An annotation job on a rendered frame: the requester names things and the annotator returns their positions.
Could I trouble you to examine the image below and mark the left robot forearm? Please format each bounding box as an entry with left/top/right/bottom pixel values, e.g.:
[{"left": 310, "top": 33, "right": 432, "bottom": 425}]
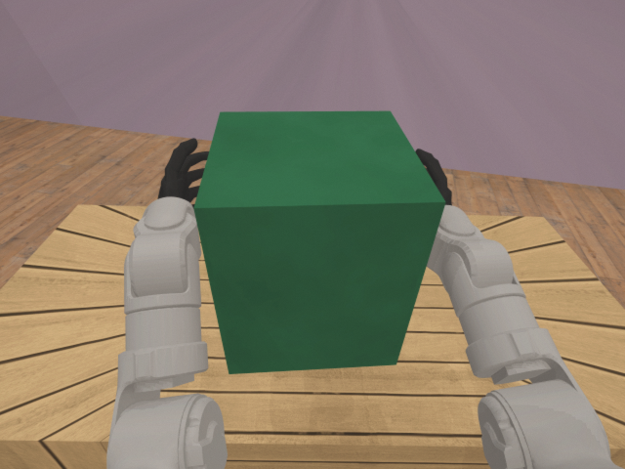
[{"left": 106, "top": 196, "right": 208, "bottom": 469}]

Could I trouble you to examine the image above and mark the robot right upper arm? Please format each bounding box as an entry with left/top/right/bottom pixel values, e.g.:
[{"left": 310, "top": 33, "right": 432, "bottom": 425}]
[{"left": 478, "top": 379, "right": 623, "bottom": 469}]

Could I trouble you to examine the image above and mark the pedestal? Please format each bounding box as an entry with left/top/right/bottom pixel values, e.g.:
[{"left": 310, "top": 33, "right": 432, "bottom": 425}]
[{"left": 0, "top": 204, "right": 625, "bottom": 469}]

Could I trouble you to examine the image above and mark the carton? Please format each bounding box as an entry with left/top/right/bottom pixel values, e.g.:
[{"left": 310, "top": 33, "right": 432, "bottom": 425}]
[{"left": 193, "top": 111, "right": 445, "bottom": 374}]

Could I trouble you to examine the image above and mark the right robot forearm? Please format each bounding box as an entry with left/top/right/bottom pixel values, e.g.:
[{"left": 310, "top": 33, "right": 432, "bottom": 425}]
[{"left": 427, "top": 205, "right": 611, "bottom": 459}]

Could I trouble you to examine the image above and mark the left robot hand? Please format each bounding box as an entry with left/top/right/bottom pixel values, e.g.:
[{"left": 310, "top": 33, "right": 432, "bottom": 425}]
[{"left": 157, "top": 138, "right": 209, "bottom": 208}]

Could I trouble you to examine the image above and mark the robot left upper arm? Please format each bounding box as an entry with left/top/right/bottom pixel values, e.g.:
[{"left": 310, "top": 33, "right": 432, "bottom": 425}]
[{"left": 108, "top": 394, "right": 228, "bottom": 469}]

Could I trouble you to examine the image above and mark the right robot hand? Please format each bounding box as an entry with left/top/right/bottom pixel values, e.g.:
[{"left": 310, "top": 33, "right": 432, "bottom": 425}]
[{"left": 415, "top": 149, "right": 452, "bottom": 205}]

